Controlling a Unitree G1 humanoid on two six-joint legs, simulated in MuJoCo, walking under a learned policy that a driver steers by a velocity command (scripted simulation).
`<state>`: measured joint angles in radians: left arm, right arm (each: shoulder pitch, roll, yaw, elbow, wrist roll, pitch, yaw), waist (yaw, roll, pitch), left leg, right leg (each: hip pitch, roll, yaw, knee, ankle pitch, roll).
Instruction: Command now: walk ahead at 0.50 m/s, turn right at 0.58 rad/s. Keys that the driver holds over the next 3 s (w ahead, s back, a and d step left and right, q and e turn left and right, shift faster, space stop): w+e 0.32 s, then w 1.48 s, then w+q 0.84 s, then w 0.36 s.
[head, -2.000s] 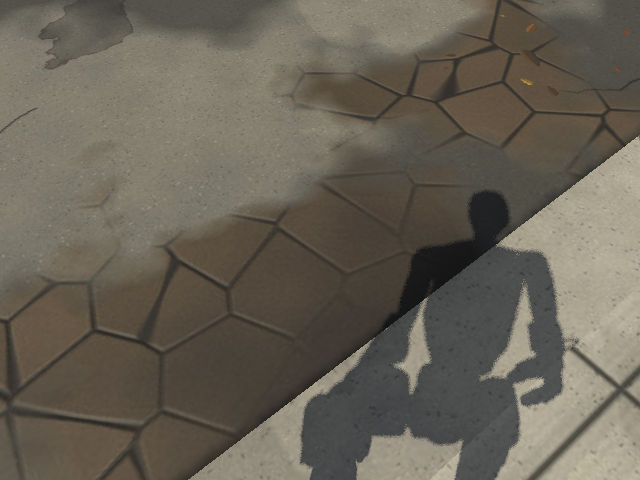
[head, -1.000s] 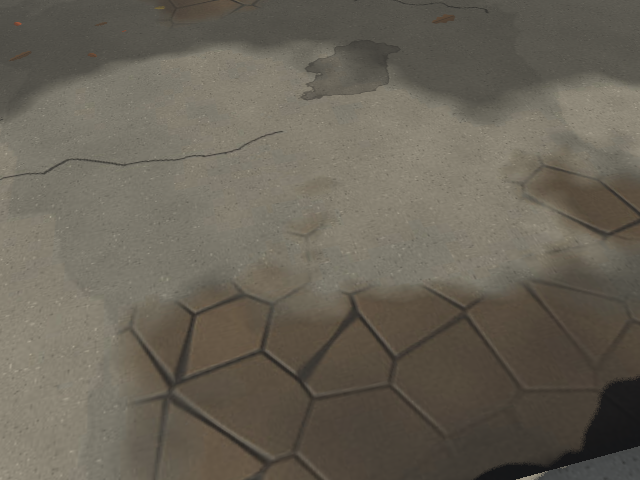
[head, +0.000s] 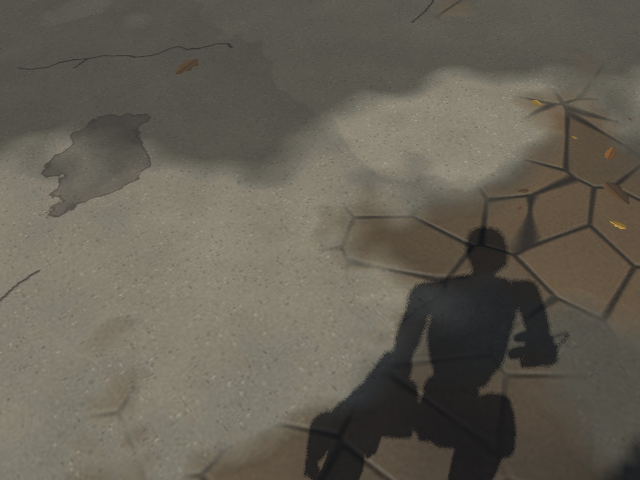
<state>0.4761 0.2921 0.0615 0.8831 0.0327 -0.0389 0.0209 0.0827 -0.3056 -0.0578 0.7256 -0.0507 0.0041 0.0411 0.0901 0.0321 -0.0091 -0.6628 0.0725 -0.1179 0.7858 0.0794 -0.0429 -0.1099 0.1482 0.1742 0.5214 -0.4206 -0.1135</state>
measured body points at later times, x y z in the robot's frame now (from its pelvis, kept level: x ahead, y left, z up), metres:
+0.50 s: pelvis +0.31 +0.11 -0.13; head +0.35 +0.11 +0.32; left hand +0.54 +0.30 -0.25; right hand +0.20 -0.12 -0.26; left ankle +0.27 +0.21 -0.87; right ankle +0.38 -0.03 -0.81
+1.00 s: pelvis +0.56 +0.03 -0.12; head +0.58 +0.01 +0.33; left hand +0.62 +0.29 -0.26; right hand +0.59 -0.25 -0.25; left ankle +0.73 +0.14 -0.81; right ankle +0.50 -0.01 -0.87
